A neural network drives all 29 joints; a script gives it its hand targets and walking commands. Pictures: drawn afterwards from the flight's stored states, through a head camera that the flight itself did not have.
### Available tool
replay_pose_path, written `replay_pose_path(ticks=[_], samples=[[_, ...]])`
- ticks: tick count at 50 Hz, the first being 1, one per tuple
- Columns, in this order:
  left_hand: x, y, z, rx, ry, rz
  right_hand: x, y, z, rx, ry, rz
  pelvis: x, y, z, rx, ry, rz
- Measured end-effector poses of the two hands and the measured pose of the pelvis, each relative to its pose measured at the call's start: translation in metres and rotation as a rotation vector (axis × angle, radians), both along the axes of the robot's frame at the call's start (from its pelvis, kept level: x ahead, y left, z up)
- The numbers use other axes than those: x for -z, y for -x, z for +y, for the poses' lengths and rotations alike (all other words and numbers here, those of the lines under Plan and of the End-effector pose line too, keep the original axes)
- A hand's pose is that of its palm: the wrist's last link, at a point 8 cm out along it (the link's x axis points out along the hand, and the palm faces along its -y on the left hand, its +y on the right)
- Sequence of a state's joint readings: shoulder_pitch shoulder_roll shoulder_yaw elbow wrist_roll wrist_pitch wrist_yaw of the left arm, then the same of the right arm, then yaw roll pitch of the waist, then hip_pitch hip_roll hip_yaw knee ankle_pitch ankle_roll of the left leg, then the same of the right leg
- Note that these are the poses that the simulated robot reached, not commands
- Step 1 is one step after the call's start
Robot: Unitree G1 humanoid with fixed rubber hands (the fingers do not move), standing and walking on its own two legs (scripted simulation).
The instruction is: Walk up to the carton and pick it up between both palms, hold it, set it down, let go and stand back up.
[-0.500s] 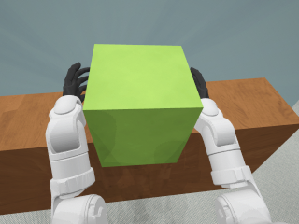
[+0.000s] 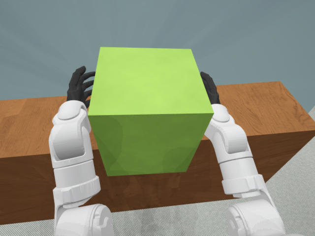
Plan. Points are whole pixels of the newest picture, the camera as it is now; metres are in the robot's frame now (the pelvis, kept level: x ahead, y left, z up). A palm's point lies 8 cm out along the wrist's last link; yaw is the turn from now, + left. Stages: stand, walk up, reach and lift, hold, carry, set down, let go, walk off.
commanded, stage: hold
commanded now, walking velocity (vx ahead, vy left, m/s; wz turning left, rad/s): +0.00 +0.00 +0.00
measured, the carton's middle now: (147, 115) +0.36 +0.01 +0.12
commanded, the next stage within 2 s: set down in 0.36 s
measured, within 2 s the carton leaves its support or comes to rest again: neither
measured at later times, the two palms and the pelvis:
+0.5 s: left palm (76, 104) +0.34 +0.15 +0.19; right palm (210, 103) +0.35 -0.15 +0.16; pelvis +0.00 +0.00 +0.00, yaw -1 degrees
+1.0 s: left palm (85, 100) +0.37 +0.14 +0.17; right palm (209, 99) +0.39 -0.16 +0.14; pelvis +0.01 -0.01 +0.00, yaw +0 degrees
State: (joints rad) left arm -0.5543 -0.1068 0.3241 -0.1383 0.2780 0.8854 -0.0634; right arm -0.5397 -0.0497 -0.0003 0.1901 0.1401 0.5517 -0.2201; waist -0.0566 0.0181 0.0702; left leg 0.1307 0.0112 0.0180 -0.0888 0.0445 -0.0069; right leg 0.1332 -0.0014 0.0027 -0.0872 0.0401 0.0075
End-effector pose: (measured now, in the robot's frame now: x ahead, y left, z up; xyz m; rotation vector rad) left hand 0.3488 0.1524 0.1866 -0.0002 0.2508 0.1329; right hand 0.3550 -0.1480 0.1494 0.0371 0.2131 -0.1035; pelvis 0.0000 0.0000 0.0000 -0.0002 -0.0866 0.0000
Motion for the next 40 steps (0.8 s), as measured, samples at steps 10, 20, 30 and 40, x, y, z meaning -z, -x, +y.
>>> replay_pose_path(ticks=[10, 20, 30, 40], samples=[[-0.003, 0.001, 0.000, -0.001, -0.004, -0.010, -0.004, 0.000, 0.000, -0.001, 0.004, -0.010, 0.000, -0.001, 0.000, -0.001, 0.000, -0.002], [-0.002, 0.003, -0.001, -0.002, -0.001, -0.010, -0.002, 0.002, -0.001, -0.003, 0.003, -0.010, 0.000, -0.001, 0.000, 0.001, 0.000, -0.002], [-0.006, 0.010, 0.002, -0.042, 0.001, -0.003, -0.007, -0.002, 0.003, -0.044, 0.022, -0.006, 0.000, 0.000, -0.003, 0.009, 0.001, -0.012], [0.004, -0.006, -0.002, -0.034, 0.002, 0.014, 0.002, -0.016, -0.002, -0.034, 0.025, 0.010, 0.000, 0.000, -0.006, 0.001, 0.001, 0.021]])
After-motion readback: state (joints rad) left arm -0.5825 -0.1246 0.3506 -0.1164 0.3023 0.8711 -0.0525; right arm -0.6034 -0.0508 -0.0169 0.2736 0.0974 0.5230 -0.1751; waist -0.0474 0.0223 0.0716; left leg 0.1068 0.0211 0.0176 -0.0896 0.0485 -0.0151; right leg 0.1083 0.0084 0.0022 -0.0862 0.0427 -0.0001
